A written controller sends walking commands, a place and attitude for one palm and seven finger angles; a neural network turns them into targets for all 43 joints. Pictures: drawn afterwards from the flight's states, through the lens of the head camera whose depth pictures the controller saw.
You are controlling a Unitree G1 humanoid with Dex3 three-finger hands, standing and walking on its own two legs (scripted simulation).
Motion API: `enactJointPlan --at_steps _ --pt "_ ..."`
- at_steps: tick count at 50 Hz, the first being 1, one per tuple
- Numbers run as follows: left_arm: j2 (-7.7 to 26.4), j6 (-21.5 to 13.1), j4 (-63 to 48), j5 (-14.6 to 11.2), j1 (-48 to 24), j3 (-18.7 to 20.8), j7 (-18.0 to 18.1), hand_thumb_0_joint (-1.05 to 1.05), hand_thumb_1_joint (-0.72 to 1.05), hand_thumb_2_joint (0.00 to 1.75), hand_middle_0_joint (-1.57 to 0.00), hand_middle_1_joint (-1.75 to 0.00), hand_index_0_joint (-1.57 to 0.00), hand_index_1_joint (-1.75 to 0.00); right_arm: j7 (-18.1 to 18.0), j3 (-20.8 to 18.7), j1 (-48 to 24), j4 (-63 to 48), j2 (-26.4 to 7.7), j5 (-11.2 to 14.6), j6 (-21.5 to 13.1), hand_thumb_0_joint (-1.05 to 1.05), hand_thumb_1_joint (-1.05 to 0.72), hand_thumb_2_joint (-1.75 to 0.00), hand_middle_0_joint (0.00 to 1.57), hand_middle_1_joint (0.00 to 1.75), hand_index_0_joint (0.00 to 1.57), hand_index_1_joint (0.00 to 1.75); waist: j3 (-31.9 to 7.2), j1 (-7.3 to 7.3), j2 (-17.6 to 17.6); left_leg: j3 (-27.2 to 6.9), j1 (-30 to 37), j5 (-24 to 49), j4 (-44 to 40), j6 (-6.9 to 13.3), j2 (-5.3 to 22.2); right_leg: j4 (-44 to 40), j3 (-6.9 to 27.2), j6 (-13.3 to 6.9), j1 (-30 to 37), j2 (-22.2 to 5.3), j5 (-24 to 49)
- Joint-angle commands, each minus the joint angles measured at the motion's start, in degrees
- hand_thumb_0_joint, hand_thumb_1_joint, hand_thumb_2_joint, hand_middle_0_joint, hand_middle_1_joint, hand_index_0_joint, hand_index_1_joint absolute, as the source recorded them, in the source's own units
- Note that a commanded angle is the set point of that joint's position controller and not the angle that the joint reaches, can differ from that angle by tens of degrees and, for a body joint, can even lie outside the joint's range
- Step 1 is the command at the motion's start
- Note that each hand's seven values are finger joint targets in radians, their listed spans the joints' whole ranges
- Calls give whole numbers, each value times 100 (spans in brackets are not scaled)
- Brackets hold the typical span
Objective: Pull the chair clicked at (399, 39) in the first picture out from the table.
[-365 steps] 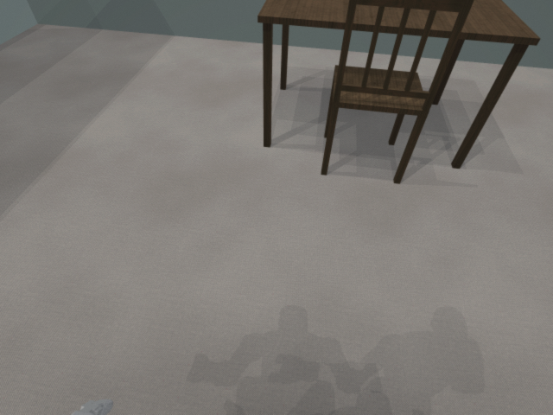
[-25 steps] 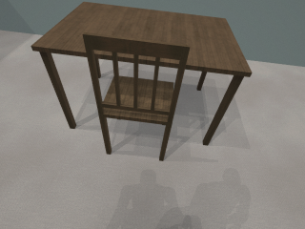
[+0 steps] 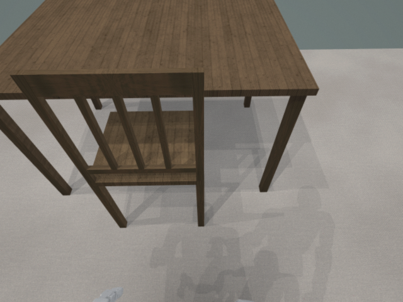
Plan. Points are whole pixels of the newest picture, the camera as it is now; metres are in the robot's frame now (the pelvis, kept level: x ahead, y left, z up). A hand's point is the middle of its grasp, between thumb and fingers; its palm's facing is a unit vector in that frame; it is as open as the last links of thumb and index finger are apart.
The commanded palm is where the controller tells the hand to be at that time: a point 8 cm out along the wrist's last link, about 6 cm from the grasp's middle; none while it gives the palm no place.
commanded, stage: take the last steps up to it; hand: left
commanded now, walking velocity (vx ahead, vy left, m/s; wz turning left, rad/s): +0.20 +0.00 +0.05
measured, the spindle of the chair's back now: (131, 136) +0.56 +0.22 -0.07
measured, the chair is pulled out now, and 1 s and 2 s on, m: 0.00 0.00 0.00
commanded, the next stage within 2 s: come to a stop and stand still in 0.12 s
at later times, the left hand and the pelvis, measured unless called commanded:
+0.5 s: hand out of the picture +0.10 +0.18 -0.17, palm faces +0.05 -0.99 -0.16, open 7.4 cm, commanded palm none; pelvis +0.12 +0.01 +0.01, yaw -2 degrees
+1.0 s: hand out of the picture +0.09 +0.11 -0.13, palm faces +0.04 -0.96 -0.29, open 7.3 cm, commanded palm none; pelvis +0.07 -0.07 +0.03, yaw -1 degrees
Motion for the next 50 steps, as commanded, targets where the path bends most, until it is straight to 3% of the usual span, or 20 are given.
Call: enactJointPlan --at_steps 1,3,5,11,14,15,16,17,20,22,25,28,31,33,34,36,37,38,42,50 --pt "528 -45 48 5 595 110 120 0 90 90 -20 -30 -20 -30 15 -29 150 -445 -200 -110 -2 0 -90 -90 20 30 20 30 -64 39 -161 -237 -888 625 -47 -43 398 -2297 1437 -581 67 -1632 1014" --pt "493 -81 113 25 672 79 113 0 90 90 -20 -30 -20 -30 27 -23 240 -444 -191 -117 50 0 -90 -90 20 30 20 30 -231 -74 -456 -88 -780 741 -694 -147 345 -2244 991 -528 162 -1423 1572" --pt "491 -101 142 36 832 96 114 0 90 90 -20 -30 -20 -30 51 -37 1 -575 -157 -108 48 0 -90 -90 20 30 20 30 -370 3 -634 25 -794 898 -1377 -214 324 -2166 873 -580 382 -1335 2052" --pt "708 -62 355 53 1182 115 98 0 90 90 -20 -30 -20 -30 109 5 -1024 -862 -317 -81 -93 0 -90 -90 20 30 20 30 -436 321 -673 212 -700 937 -2961 -241 86 -1794 1038 -554 1305 -1379 2624" --pt "565 39 479 -6 1141 22 170 0 90 90 -20 -30 -20 -30 7 106 -966 -703 -366 -64 -128 0 -90 -90 20 30 20 30 -623 222 -576 116 389 2052 -4389 -314 -48 -1031 792 -156 1389 -1048 3391" --pt "471 75 505 -10 1211 -26 184 0 90 90 -20 -30 -20 -30 -19 97 -770 -621 -514 -61 -165 0 -90 -90 20 30 20 30 -744 208 -339 -37 959 3617 -4592 -252 154 -692 710 109 1180 -812 2920" --pt "279 114 511 -51 1378 -87 226 0 90 90 -20 -30 -20 -30 -73 78 -637 -607 -793 -68 -201 0 -90 -90 20 30 20 30 -1007 224 219 -452 1630 5701 -4361 -34 752 -518 683 345 791 -605 1888" --pt "186 172 553 -68 1551 -120 276 0 90 90 -20 -30 -20 -30 -123 59 -678 -589 -983 -39 -142 0 -90 -90 20 30 20 30 -1033 282 515 -727 1811 6619 -4278 266 1236 -609 621 478 637 -446 538" --pt "432 372 596 -36 1595 -87 297 0 90 90 -20 -30 -20 -30 -225 47 -1143 -643 -1007 26 2 0 -90 -90 20 30 20 30 -404 361 1206 -842 1240 6820 -4780 580 1380 -161 592 580 623 -382 -795" --pt "594 478 500 -15 1525 -12 295 0 90 90 -20 -30 -20 -30 -283 -26 -1061 -660 -1086 8 79 0 -90 -90 20 30 20 30 -421 281 1173 -1006 1460 7263 -4927 777 1566 738 768 582 201 -318 -1560" --pt "584 580 346 13 1432 73 273 0 90 90 -20 -30 -20 -30 -306 -171 -1215 -799 -1233 -25 177 0 -90 -90 20 30 20 30 -720 253 669 -941 1563 6650 -4806 1053 1729 1795 1000 590 -180 -277 -1965" --pt "443 614 152 25 1336 141 258 0 90 90 -20 -30 -20 -30 -250 -292 -1430 -987 -1316 -77 263 0 -90 -90 20 30 20 30 -1187 268 498 -716 1574 5717 -4702 1001 1607 2120 1028 660 -334 -206 -1735" --pt "339 596 43 19 1379 137 228 0 90 90 -20 -30 -20 -30 -162 -306 -1736 -1147 -1280 -112 265 0 -90 -90 20 30 20 30 -1163 359 726 -546 785 4225 -4839 785 1399 1282 839 617 291 -235 -1379" --pt "297 530 172 40 1655 102 227 0 90 90 -20 -30 -20 -30 -85 -279 -1836 -1143 -1180 -88 280 0 -90 -90 20 30 20 30 -1151 488 716 -431 260 2292 -4793 511 1074 176 614 633 953 -199 -527" --pt "363 483 248 71 1808 93 238 0 90 90 -20 -30 -20 -30 -46 -255 -1798 -1129 -1035 -58 294 0 -90 -90 20 30 20 30 -1084 555 355 -296 -96 1142 -4554 261 742 -648 655 636 1336 -238 -34" --pt "1109 389 73 128 1225 92 229 0 90 90 -20 -30 -20 -30 43 -115 -1699 -1226 -472 3 400 0 -90 -90 20 30 20 30 -294 374 -1631 124 -598 -358 -3475 -337 -223 -2465 2710 87 280 -1748 -1990" --pt "1317 424 -118 109 931 111 216 0 90 90 -20 -30 -20 -30 81 -165 -1813 -1260 -730 -48 443 0 -90 -90 20 30 20 30 1 457 -1470 -87 -334 -370 -2883 -307 -147 -2938 3045 -215 -550 -2036 -3079" --pt "1299 395 -178 110 787 160 234 0 90 90 -20 -30 -20 -30 106 -180 -1936 -1244 -817 -91 463 0 -90 -90 20 30 20 30 398 490 -1568 -295 -668 -134 -2514 -257 -105 -3096 3267 -197 -794 -1958 -3134" --pt "1072 293 -120 46 724 157 203 0 90 90 -20 -30 -20 -30 139 -166 -1096 -802 -856 -124 382 0 -90 -90 20 30 20 30 314 273 -588 -305 -918 779 -1839 -283 -177 -2526 2274 -69 226 -1526 -1112" --pt "1002 219 167 28 1779 221 332 0 90 90 -20 -30 -20 -30 32 -155 -1092 -967 -992 -84 418 0 -90 -90 20 30 20 30 -590 658 -835 -447 -1590 470 -1404 -562 -285 -1481 1949 -266 2495 -1874 3396"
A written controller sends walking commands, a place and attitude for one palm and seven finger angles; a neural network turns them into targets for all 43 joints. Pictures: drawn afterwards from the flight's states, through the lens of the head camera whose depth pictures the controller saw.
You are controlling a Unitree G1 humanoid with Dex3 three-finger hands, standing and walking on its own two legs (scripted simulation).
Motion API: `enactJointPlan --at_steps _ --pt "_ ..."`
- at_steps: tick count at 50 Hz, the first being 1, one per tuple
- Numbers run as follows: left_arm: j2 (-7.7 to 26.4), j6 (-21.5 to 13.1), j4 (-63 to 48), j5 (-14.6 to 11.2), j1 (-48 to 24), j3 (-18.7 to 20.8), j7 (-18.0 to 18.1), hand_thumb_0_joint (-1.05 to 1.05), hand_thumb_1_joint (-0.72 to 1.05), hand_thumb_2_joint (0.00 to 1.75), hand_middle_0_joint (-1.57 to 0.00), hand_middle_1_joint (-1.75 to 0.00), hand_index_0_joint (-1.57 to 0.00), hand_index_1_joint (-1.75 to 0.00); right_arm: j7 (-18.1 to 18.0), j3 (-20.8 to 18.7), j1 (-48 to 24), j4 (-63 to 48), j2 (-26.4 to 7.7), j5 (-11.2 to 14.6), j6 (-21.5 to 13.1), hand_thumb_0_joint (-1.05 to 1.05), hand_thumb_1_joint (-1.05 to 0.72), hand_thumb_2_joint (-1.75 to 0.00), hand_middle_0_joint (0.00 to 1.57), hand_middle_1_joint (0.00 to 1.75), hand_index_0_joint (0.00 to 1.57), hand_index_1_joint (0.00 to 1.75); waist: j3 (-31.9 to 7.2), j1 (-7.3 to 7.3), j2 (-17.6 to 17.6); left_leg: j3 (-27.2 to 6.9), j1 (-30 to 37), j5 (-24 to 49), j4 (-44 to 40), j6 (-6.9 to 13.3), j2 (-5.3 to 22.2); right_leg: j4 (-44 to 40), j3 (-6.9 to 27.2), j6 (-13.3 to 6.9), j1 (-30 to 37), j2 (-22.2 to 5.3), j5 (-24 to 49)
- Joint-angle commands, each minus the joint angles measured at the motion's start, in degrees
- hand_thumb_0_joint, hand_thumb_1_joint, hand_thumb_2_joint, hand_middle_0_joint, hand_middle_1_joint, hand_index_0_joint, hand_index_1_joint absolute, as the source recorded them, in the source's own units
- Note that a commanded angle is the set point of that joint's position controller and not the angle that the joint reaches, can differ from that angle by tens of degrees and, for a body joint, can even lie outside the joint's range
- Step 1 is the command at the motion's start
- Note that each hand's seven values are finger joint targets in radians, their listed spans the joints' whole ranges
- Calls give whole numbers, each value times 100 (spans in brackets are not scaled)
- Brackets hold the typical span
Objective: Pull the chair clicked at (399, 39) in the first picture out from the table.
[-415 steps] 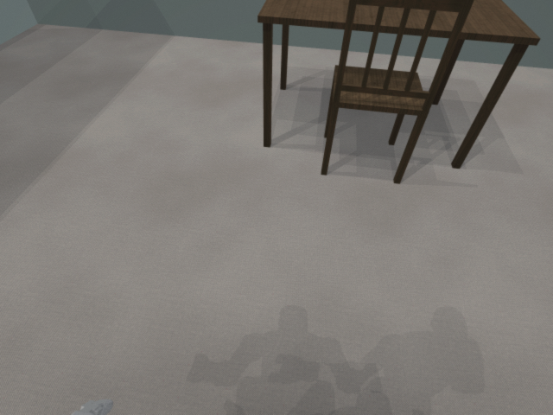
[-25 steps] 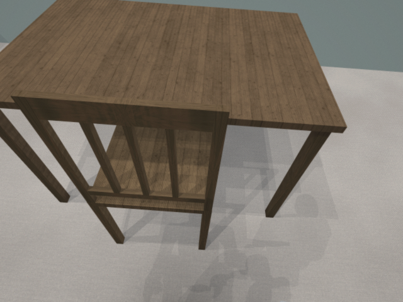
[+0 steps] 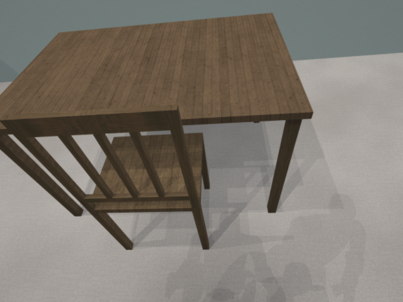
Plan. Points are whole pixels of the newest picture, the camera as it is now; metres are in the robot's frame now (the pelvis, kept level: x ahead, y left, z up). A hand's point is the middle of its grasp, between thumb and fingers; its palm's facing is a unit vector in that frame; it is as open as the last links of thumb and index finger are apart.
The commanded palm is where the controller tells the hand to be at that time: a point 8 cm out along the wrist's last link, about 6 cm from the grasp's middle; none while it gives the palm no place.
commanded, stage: come to a stop and stand still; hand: left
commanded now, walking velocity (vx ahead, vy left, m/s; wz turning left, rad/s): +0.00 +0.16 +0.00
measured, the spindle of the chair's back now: (119, 168) +0.48 +0.30 -0.09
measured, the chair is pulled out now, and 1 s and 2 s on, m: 0.00 0.00 0.00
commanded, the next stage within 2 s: look again from close up in 1.68 s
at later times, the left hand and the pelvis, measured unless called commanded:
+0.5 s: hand out of the picture -0.05 +0.24 -0.19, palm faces +0.12 -0.98 -0.18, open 7.4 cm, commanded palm none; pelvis -0.02 +0.07 -0.01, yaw +1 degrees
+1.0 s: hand out of the picture -0.01 +0.26 -0.19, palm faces +0.03 -0.98 -0.20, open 7.4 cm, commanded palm none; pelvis +0.00 +0.09 -0.01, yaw +0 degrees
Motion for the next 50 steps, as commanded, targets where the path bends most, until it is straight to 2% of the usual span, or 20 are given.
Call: enactJointPlan --at_steps 1,5,9,11,13,15,16,17,18,19,20,21,22,23,25,28,30,33,35,50 --pt "1174 -69 2 -14 839 327 174 0 90 90 -20 -30 -20 -30 -41 26 -293 -503 -184 7 -38 0 -90 -90 20 30 20 30 -244 270 -924 -216 -1054 -309 242 -75 173 -167 1399 -438 1542 -1811 3392" --pt "1152 -41 -15 -3 726 301 168 0 90 90 -20 -30 -20 -30 -24 43 -280 -499 -128 19 12 0 -90 -90 20 30 20 30 -112 215 -1028 -198 -811 -274 206 -51 210 -389 1400 -516 1051 -1739 2420" --pt "1078 -6 -45 37 455 266 106 0 90 90 -20 -30 -20 -30 -1 70 -256 -473 -71 29 -29 0 -90 -90 20 30 20 30 104 106 -1241 -66 -268 -212 -384 20 274 -797 1372 -490 220 -1570 557" --pt "1131 10 -33 59 358 265 66 0 90 90 -20 -30 -20 -30 9 95 -344 -488 4 49 -73 0 -90 -90 20 30 20 30 251 98 -1342 70 66 -295 -948 70 247 -913 1320 -477 -132 -1495 25" --pt "1143 18 40 68 373 283 51 0 90 90 -20 -30 -20 -30 -4 129 -394 -490 93 67 -158 0 -90 -90 20 30 20 30 196 149 -1370 145 411 -373 -1503 131 183 -863 1361 -488 -202 -1440 -1" --pt "1143 27 122 41 337 271 33 0 90 90 -20 -30 -20 -30 -35 166 -286 -398 162 79 -216 0 -90 -90 20 30 20 30 133 83 -1296 250 970 -20 -2233 154 120 -696 1147 -355 -390 -1262 -63" --pt "1117 39 145 18 233 259 33 0 90 90 -20 -30 -20 -30 -54 193 -95 -321 192 81 -258 0 -90 -90 20 30 20 30 107 -48 -1210 292 1388 376 -2771 171 105 -557 1043 -202 -616 -1133 -312" --pt "1002 53 157 -8 186 237 32 0 90 90 -20 -30 -20 -30 -74 211 55 -242 178 89 -318 0 -90 -90 20 30 20 30 90 -113 -992 228 1771 632 -3235 197 184 -336 896 -34 -844 -955 -543" --pt "830 69 165 -36 220 186 24 0 90 90 -20 -30 -20 -30 -101 200 133 -207 32 79 -379 0 -90 -90 20 30 20 30 63 -113 -446 -65 1886 694 -3482 275 471 14 722 133 -967 -687 -676" --pt "636 85 181 -50 366 141 14 0 90 90 -20 -30 -20 -30 -127 182 30 -254 -187 42 -416 0 -90 -90 20 30 20 30 95 -2 195 -718 1567 734 -3681 493 1001 277 489 286 -936 -394 -635" --pt "519 98 194 -26 437 124 6 0 90 90 -20 -30 -20 -30 -144 163 -103 -332 -359 34 -395 0 -90 -90 20 30 20 30 174 84 374 -1001 974 419 -3945 726 1369 455 181 393 -515 -289 -677" --pt "416 89 226 -9 496 103 9 0 90 90 -20 -30 -20 -30 -148 185 -327 -382 -382 10 -366 0 -90 -90 20 30 20 30 365 183 213 -922 484 -116 -4034 776 1339 409 137 422 -322 -260 -532" --pt "459 91 319 12 392 81 0 0 90 90 -20 -30 -20 -30 -164 221 -404 -319 -205 18 -402 0 -90 -90 20 30 20 30 415 129 281 -836 536 23 -4134 704 1077 404 100 437 -246 -277 -135" --pt "508 103 369 19 326 74 2 0 90 90 -20 -30 -20 -30 -174 247 -386 -283 -135 42 -422 0 -90 -90 20 30 20 30 448 116 643 -760 594 254 -4193 663 985 387 74 475 -144 -336 -57" --pt "588 84 431 7 371 57 -12 0 90 90 -20 -30 -20 -30 -196 280 -301 -239 -62 71 -432 0 -90 -90 20 30 20 30 371 110 562 -568 789 876 -4010 636 867 234 167 462 -11 -358 134" --pt "654 67 548 -9 391 28 -5 0 90 90 -20 -30 -20 -30 -199 307 -237 -187 -40 73 -455 0 -90 -90 20 30 20 30 229 79 434 -448 1020 1167 -3826 540 742 52 240 472 97 -459 362" --pt "672 62 566 -17 352 22 -11 0 90 90 -20 -30 -20 -30 -205 306 -150 -166 -35 93 -464 0 -90 -90 20 30 20 30 239 48 116 -392 1094 1327 -3778 530 726 -7 232 472 147 -468 439" --pt "649 59 607 -26 278 9 0 0 90 90 -20 -30 -20 -30 -208 312 -68 -103 -45 84 -491 0 -90 -90 20 30 20 30 197 19 107 -391 1153 1527 -3762 482 704 -5 225 480 214 -507 542" --pt "656 62 617 -31 270 8 0 0 90 90 -20 -30 -20 -30 -213 311 -5 -62 -44 97 -497 0 -90 -90 20 30 20 30 208 24 -83 -372 1177 1568 -3767 498 702 -15 202 483 250 -502 522" --pt "594 48 668 -70 278 9 49 0 90 90 -20 -30 -20 -30 -241 316 447 215 110 105 -535 0 -90 -90 20 30 20 30 236 -12 -217 -233 1346 2023 -3663 485 647 20 210 446 364 -514 816"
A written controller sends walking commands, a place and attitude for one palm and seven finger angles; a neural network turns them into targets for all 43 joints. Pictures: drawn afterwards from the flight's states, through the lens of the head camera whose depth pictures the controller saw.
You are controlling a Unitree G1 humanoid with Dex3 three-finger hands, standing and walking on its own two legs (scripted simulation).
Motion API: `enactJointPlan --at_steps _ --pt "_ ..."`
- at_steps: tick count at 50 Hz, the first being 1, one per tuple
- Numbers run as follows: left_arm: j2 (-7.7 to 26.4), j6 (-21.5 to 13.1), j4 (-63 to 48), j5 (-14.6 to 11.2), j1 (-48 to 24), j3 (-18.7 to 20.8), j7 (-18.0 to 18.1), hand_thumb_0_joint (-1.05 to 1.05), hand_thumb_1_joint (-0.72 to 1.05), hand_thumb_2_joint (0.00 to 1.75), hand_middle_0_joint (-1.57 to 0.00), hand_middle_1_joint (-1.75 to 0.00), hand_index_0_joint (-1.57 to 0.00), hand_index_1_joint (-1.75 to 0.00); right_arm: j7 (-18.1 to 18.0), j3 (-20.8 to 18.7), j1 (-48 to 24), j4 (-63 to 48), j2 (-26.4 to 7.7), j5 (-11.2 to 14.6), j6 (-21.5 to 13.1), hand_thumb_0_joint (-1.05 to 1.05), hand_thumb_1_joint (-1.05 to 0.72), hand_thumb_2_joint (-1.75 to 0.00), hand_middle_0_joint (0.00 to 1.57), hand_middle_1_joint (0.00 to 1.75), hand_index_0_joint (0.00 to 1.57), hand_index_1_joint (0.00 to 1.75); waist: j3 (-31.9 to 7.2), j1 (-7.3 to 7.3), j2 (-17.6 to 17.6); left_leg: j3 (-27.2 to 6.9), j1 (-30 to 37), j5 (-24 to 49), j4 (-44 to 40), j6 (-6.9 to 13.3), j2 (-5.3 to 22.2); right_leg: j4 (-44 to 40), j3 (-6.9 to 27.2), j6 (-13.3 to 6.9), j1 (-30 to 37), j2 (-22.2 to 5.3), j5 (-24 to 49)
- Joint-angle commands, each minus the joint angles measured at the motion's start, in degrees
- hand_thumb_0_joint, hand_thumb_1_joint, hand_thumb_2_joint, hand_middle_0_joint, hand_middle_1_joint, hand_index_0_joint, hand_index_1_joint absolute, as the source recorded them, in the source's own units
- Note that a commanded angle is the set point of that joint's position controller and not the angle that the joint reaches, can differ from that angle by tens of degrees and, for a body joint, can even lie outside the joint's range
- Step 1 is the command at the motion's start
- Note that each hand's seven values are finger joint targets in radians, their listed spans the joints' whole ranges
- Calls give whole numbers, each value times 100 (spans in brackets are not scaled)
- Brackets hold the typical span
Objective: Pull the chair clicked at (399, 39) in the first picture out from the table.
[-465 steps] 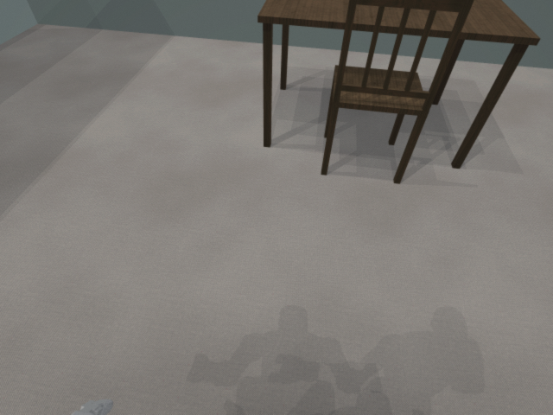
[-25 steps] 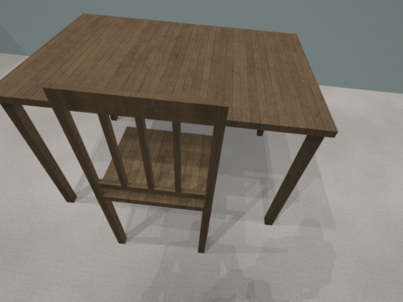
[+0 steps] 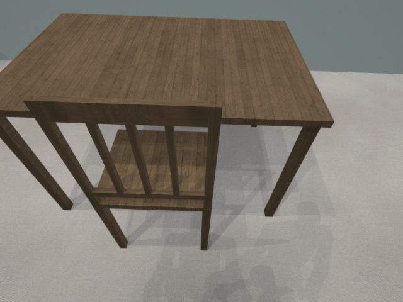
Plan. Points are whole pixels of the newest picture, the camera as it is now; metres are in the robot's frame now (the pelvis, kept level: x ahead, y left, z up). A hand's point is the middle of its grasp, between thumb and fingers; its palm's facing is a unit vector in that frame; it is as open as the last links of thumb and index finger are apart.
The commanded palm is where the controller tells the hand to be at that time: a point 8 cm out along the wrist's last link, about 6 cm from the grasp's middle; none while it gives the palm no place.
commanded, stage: come to a stop and stand still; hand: left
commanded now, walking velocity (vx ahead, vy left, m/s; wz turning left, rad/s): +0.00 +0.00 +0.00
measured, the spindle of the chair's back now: (140, 162) +0.48 +0.21 -0.08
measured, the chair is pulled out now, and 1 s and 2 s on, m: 0.00 0.00 0.00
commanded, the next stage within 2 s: look again from close up in 0.68 s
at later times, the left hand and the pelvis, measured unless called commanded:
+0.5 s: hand out of the picture -0.02 +0.13 -0.18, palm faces +0.05 -0.99 -0.15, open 7.4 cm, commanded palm none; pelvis +0.00 -0.02 +0.00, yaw +0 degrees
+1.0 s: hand out of the picture -0.02 +0.15 -0.18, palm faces +0.02 -0.98 -0.19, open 7.4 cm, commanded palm none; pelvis -0.02 -0.02 -0.01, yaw +1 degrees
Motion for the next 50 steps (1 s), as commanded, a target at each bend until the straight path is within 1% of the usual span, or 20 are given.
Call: enactJointPlan --at_steps 1,10,13,16,21,24,25,29,30,32,38,39,40,41,42,43,45,46,47,50 --pt "375 -37 -38 -23 463 86 28 0 90 90 -20 -30 -20 -30 -54 -108 335 -145 -675 -14 -83 0 -90 -90 20 30 20 30 110 50 107 -509 -294 1850 -401 -43 754 -111 135 -293 197 -185 969" --pt "340 -88 -34 -17 545 81 38 0 90 90 -20 -30 -20 -30 -49 -115 392 -68 -545 0 -78 0 -90 -90 20 30 20 30 218 26 -45 -459 -312 1480 -369 -34 720 -223 197 -326 127 -181 1017" --pt "307 -99 -10 -14 569 65 42 0 90 90 -20 -30 -20 -30 -51 -112 360 -68 -521 -9 -70 0 -90 -90 20 30 20 30 279 10 99 -449 -296 1376 -364 -55 703 -256 243 -338 33 -191 1001" --pt "329 -113 -10 -9 587 68 37 0 90 90 -20 -30 -20 -30 -46 -114 336 -63 -513 -6 -63 0 -90 -90 20 30 20 30 294 10 78 -433 -314 1269 -355 -64 695 -300 251 -351 31 -194 1003" --pt "333 -124 -6 -11 600 64 30 0 90 90 -20 -30 -20 -30 -48 -107 313 -77 -542 -8 -59 0 -90 -90 20 30 20 30 277 0 145 -426 -293 1210 -345 -78 703 -329 276 -367 15 -180 958" --pt "341 -151 6 -11 637 71 27 0 90 90 -20 -30 -20 -30 -53 -112 301 -92 -558 -8 -69 0 -90 -90 20 30 20 30 141 -4 125 -422 -204 1280 -311 -82 711 -335 283 -386 63 -195 1076" --pt "355 -147 2 -14 626 70 22 0 90 90 -20 -30 -20 -30 -50 -110 296 -89 -552 -1 -59 0 -90 -90 20 30 20 30 200 5 36 -412 -255 1203 -319 -79 712 -356 261 -382 70 -174 1036" --pt "368 -166 -3 -12 633 75 25 0 90 90 -20 -30 -20 -30 -50 -124 277 -94 -588 -10 -66 0 -90 -90 20 30 20 30 162 -5 30 -435 -206 1255 -309 -94 713 -343 285 -399 52 -192 1101" --pt "366 -160 -10 -13 635 76 21 0 90 90 -20 -30 -20 -30 -50 -119 288 -95 -576 -3 -59 0 -90 -90 20 30 20 30 172 8 -40 -419 -223 1208 -318 -85 722 -367 264 -400 80 -182 1081" --pt "364 -160 -10 -13 621 77 24 0 90 90 -20 -30 -20 -30 -50 -119 262 -94 -593 -13 -59 0 -90 -90 20 30 20 30 216 6 79 -430 -251 1195 -318 -102 712 -368 292 -406 41 -188 1036" --pt "397 -155 -42 -13 577 84 16 0 90 90 -20 -30 -20 -30 -38 -113 266 -88 -599 -19 -42 0 -90 -90 20 30 20 30 329 8 41 -440 -348 974 -368 -120 706 -434 296 -412 -9 -166 751" --pt "573 -333 -5 57 878 36 225 0 90 90 -20 -30 -20 -30 81 -101 -358 -503 -815 17 -142 0 -90 -90 20 30 20 30 294 203 -171 -128 -929 1202 891 -275 751 -95 571 -389 -38 -505 3167" --pt "833 -375 -105 34 821 80 182 0 90 90 -20 -30 -20 -30 78 -87 -238 -711 -669 11 -95 0 -90 -90 20 30 20 30 89 -86 -186 -94 -807 862 718 -269 550 170 468 -525 233 -693 4568" --pt "701 -346 -239 4 820 80 145 0 90 90 -20 -30 -20 -30 48 -119 209 -661 -465 -26 -118 0 -90 -90 20 30 20 30 -356 -146 -59 -106 -668 407 501 -157 476 425 465 -562 439 -650 4182" --pt "611 -337 -233 -13 767 35 135 0 90 90 -20 -30 -20 -30 39 -109 376 -570 -511 -31 -147 0 -90 -90 20 30 20 30 -794 -152 -168 -208 -578 768 558 -145 560 509 354 -571 545 -526 3477" --pt "562 -313 -280 -23 668 18 111 0 90 90 -20 -30 -20 -30 36 -105 352 -531 -589 -25 -126 0 -90 -90 20 30 20 30 -850 -140 -198 -280 -507 964 550 -140 611 439 315 -562 493 -424 2687" --pt "548 -233 -402 -10 527 23 66 0 90 90 -20 -30 -20 -30 42 -107 261 -577 -674 -48 -104 0 -90 -90 20 30 20 30 -449 -113 19 -335 -614 1055 413 -101 698 317 265 -531 117 -234 1329" --pt "514 -194 -422 0 475 22 52 0 90 90 -20 -30 -20 -30 48 -99 202 -592 -697 -50 -91 0 -90 -90 20 30 20 30 -119 -98 41 -388 -830 861 307 -90 698 255 250 -509 -47 -181 754" --pt "494 -173 -439 6 475 15 38 0 90 90 -20 -30 -20 -30 57 -89 137 -613 -703 -51 -82 0 -90 -90 20 30 20 30 156 -73 162 -417 -979 686 206 -81 682 177 272 -503 -204 -159 393" --pt "541 -133 -473 16 476 10 5 0 90 90 -20 -30 -20 -30 83 -77 158 -650 -735 -59 -54 0 -90 -90 20 30 20 30 554 -59 73 -531 -1274 37 -43 -47 661 34 282 -480 -446 -88 -311"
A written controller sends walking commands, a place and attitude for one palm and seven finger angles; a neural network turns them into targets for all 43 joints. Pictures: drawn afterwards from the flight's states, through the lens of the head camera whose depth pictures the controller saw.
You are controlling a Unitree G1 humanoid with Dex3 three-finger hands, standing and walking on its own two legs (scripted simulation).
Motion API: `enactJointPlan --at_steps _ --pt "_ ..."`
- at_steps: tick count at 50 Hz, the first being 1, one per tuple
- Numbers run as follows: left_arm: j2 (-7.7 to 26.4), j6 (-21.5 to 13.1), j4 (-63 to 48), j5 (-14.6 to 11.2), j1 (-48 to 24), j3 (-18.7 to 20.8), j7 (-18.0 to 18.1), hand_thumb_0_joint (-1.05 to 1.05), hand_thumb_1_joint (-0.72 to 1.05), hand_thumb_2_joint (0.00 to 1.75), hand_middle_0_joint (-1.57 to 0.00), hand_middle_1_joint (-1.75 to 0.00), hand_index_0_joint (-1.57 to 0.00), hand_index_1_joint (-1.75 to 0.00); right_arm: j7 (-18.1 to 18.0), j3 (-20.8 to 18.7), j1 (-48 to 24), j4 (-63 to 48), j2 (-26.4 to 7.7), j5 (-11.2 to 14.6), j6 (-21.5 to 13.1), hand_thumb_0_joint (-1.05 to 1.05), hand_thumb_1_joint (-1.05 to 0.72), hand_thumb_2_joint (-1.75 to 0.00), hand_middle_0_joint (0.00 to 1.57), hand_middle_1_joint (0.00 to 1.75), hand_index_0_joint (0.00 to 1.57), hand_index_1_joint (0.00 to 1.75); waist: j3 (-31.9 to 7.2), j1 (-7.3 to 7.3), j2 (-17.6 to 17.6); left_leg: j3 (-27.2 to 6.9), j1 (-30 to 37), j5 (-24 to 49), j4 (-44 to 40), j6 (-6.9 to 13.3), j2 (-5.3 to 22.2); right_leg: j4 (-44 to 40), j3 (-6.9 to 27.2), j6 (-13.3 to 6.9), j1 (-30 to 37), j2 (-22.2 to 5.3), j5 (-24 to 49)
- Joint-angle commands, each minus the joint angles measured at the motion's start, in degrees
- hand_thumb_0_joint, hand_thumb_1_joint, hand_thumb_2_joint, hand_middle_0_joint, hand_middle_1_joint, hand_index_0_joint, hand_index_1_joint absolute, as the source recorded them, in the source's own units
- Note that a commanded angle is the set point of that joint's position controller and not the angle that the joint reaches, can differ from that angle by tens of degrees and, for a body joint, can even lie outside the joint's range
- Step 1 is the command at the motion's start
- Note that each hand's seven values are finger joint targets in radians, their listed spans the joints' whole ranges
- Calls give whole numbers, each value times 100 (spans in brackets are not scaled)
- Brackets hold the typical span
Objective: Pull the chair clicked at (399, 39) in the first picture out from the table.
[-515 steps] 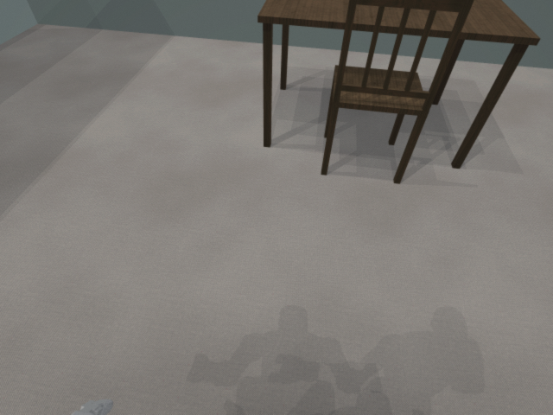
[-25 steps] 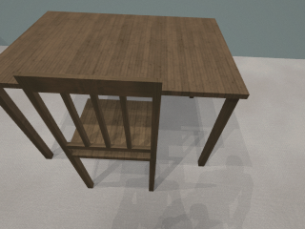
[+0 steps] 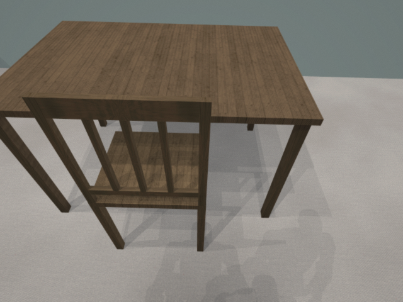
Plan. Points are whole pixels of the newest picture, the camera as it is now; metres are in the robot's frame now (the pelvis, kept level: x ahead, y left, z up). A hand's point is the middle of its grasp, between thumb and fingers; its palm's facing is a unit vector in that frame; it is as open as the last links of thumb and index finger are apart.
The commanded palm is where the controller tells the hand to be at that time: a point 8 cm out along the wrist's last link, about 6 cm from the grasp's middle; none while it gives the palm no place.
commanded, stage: look again from close up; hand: left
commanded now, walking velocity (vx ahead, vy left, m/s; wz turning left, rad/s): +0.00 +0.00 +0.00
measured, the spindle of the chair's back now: (135, 159) +0.51 +0.23 -0.08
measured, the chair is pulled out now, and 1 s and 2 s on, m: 0.00 0.00 0.00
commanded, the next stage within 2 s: none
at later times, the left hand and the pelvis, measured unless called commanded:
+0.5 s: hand out of the picture -0.05 +0.17 -0.17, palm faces +0.04 -0.99 -0.16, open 7.4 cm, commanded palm none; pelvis -0.02 +0.01 +0.00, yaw +0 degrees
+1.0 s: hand out of the picture -0.03 +0.16 -0.17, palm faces +0.04 -0.99 -0.15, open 7.4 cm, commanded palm none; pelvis -0.01 +0.00 +0.00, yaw +0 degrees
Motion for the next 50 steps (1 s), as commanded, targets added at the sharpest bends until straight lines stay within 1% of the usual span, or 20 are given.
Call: enactJointPlan --at_steps 1,2,4,5,8,9,11,14,15,20,22,27,31,34,35,39,43,45,47,50 --pt "580 -8 -254 -7 326 119 -14 0 90 90 -20 -30 -20 -30 33 -26 315 -247 -494 -20 -34 0 -90 -90 20 30 20 30 626 30 -11 -426 -845 127 -892 143 381 -595 431 -252 -62 -303 -216" --pt "594 -4 -268 -9 318 119 -19 0 90 90 -20 -30 -20 -30 38 -28 332 -245 -504 -24 -31 0 -90 -90 20 30 20 30 646 22 -81 -445 -869 -13 -933 144 356 -600 431 -244 -79 -300 -302" --pt "592 5 -316 -15 332 124 -28 0 90 90 -20 -30 -20 -30 41 -21 359 -245 -532 -28 -31 0 -90 -90 20 30 20 30 625 26 9 -485 -908 -199 -1031 157 354 -600 437 -241 -72 -296 -358" --pt "606 16 -332 -4 348 133 -34 0 90 90 -20 -30 -20 -30 41 -30 356 -229 -535 -26 -34 0 -90 -90 20 30 20 30 645 40 155 -529 -985 -359 -1125 166 378 -575 374 -230 -31 -274 -327" --pt "574 20 -360 -2 408 131 -44 0 90 90 -20 -30 -20 -30 48 -28 351 -232 -577 -33 -34 0 -90 -90 20 30 20 30 567 67 144 -609 -1076 -615 -1242 185 389 -528 358 -214 62 -279 -272" --pt "543 12 -353 -4 446 134 -45 0 90 90 -20 -30 -20 -30 45 -36 358 -225 -574 -32 -40 0 -90 -90 20 30 20 30 475 71 72 -603 -1000 -506 -1213 190 386 -535 369 -213 94 -283 -187" --pt "542 10 -363 -5 474 139 -49 0 90 90 -20 -30 -20 -30 44 -37 381 -204 -576 -25 -47 0 -90 -90 20 30 20 30 414 84 98 -609 -997 -525 -1239 194 392 -526 339 -201 146 -287 -148" --pt "502 -16 -332 -13 539 134 -48 0 90 90 -20 -30 -20 -30 44 -25 431 -135 -532 -13 -66 0 -90 -90 20 30 20 30 272 76 64 -568 -829 -244 -1179 201 387 -541 370 -202 164 -325 36" --pt "508 -20 -321 -9 553 133 -47 0 90 90 -20 -30 -20 -30 40 -27 439 -110 -491 -3 -65 0 -90 -90 20 30 20 30 338 80 -32 -532 -806 -186 -1174 203 396 -584 345 -195 136 -324 65" --pt "471 -37 -252 -17 608 129 -36 0 90 90 -20 -30 -20 -30 32 -2 518 6 -411 15 -63 0 -90 -90 20 30 20 30 368 54 -129 -438 -672 170 -1059 178 373 -640 382 -190 57 -353 127" --pt "440 -40 -226 -20 652 123 -29 0 90 90 -20 -30 -20 -30 31 4 507 49 -414 15 -60 0 -90 -90 20 30 20 30 347 55 -38 -424 -659 153 -1018 167 350 -654 410 -189 48 -376 99" --pt "395 -49 -172 -20 719 127 -21 0 90 90 -20 -30 -20 -30 28 8 516 116 -349 14 -45 0 -90 -90 20 30 20 30 363 46 -104 -372 -590 161 -986 150 327 -726 465 -197 -47 -388 -4" --pt "360 -40 -153 -9 753 127 -18 0 90 90 -20 -30 -20 -30 25 1 485 148 -325 12 -36 0 -90 -90 20 30 20 30 489 56 37 -398 -676 -39 -1066 147 342 -749 463 -194 -109 -359 -61" --pt "346 -49 -156 -11 760 135 -13 0 90 90 -20 -30 -20 -30 27 5 506 173 -286 6 -33 0 -90 -90 20 30 20 30 475 51 -38 -371 -665 37 -1033 133 320 -747 488 -206 -113 -359 -60" --pt "336 -51 -151 -11 801 137 -17 0 90 90 -20 -30 -20 -30 21 1 507 184 -266 17 -40 0 -90 -90 20 30 20 30 426 63 -119 -365 -614 76 -1064 151 357 -769 449 -197 -83 -356 -6" --pt "310 -73 -161 -15 799 150 -10 0 90 90 -20 -30 -20 -30 19 4 528 199 -267 8 -70 0 -90 -90 20 30 20 30 202 64 -92 -339 -493 426 -958 145 343 -696 461 -202 53 -380 285" --pt "298 -66 -154 -12 772 151 -6 0 90 90 -20 -30 -20 -30 12 12 498 230 -251 10 -72 0 -90 -90 20 30 20 30 300 81 13 -338 -561 491 -986 137 364 -665 439 -202 80 -367 397" --pt "295 -61 -154 -11 800 151 -8 0 90 90 -20 -30 -20 -30 6 12 480 236 -238 22 -65 0 -90 -90 20 30 20 30 356 93 -93 -336 -552 473 -1020 147 380 -703 420 -196 66 -351 384" --pt "278 -58 -167 -13 766 154 -4 0 90 90 -20 -30 -20 -30 10 13 488 232 -247 11 -64 0 -90 -90 20 30 20 30 395 86 -30 -342 -592 475 -1002 135 360 -685 426 -201 47 -361 364" --pt "289 -57 -173 -16 788 153 -7 0 90 90 -20 -30 -20 -30 7 10 483 248 -220 20 -55 0 -90 -90 20 30 20 30 394 95 -107 -339 -527 434 -1036 149 369 -740 425 -199 40 -345 318"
